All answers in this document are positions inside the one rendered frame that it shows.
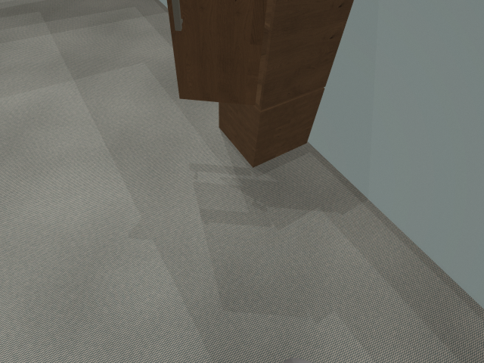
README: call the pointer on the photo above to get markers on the cupboard door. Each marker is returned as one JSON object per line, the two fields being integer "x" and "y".
{"x": 217, "y": 53}

